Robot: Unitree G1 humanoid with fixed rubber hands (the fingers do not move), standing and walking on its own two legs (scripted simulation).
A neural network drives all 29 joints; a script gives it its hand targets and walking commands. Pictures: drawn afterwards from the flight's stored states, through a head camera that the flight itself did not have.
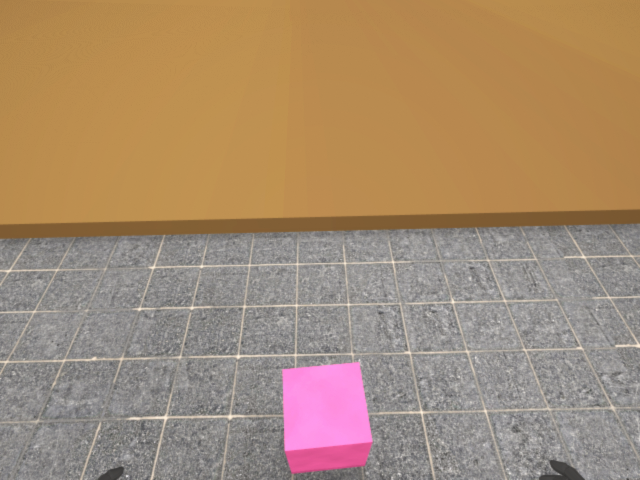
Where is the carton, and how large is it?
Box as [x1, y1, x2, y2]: [283, 362, 372, 473]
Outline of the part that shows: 358,362 283,369 284,443 285,453 292,473 364,465 372,441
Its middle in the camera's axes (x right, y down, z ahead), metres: +0.01 +0.50 +1.07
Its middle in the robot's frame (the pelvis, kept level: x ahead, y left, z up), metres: +0.40 +0.01 -0.66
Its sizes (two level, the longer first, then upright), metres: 0.210 0.200 0.250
